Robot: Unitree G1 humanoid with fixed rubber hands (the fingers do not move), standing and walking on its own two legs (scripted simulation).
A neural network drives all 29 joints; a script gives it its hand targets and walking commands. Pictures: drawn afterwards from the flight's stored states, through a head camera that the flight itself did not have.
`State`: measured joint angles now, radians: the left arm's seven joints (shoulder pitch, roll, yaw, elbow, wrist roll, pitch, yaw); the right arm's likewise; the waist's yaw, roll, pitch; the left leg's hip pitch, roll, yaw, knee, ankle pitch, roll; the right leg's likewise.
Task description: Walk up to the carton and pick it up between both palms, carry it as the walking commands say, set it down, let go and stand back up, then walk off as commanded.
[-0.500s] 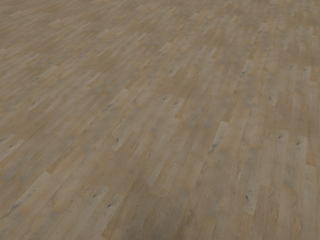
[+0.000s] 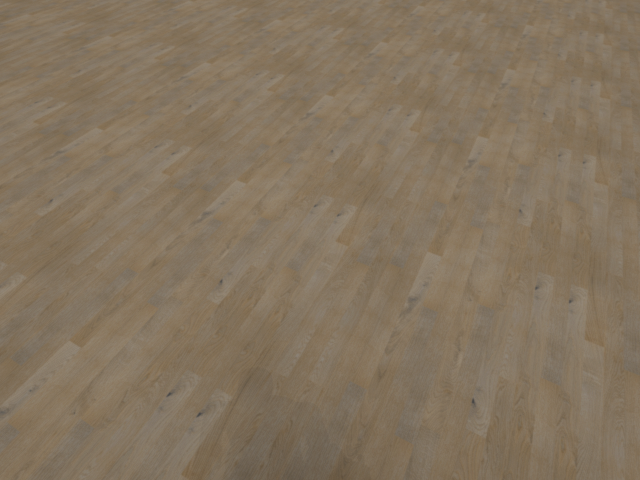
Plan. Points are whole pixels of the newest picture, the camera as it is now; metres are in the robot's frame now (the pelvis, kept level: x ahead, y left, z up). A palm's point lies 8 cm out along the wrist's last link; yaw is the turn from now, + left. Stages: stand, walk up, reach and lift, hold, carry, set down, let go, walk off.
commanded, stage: stand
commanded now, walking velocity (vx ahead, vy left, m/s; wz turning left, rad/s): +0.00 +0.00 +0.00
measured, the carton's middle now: out of the picture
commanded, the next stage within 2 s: none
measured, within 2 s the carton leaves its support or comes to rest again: neither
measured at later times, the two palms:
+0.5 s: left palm out of the picture -0.03 +0.21 -0.15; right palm out of the picture -0.02 -0.20 -0.15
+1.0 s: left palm out of the picture -0.03 +0.21 -0.15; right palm out of the picture -0.03 -0.20 -0.15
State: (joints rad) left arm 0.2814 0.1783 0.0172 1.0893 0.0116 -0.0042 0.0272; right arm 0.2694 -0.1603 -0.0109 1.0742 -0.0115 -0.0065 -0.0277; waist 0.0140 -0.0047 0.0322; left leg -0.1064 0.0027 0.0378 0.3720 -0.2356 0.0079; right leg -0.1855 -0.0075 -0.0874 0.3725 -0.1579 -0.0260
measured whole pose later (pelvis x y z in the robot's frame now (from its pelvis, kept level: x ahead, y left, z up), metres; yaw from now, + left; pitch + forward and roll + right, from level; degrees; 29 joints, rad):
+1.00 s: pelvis +0.01 +0.00 +0.00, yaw +0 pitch -1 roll +0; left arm 0.31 0.12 -0.02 1.20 0.01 -0.01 0.04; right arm 0.36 -0.11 0.02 1.14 -0.01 -0.02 -0.04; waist 0.01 0.00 0.02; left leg -0.11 0.00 0.05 0.39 -0.26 0.02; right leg -0.19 -0.01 -0.08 0.40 -0.19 -0.02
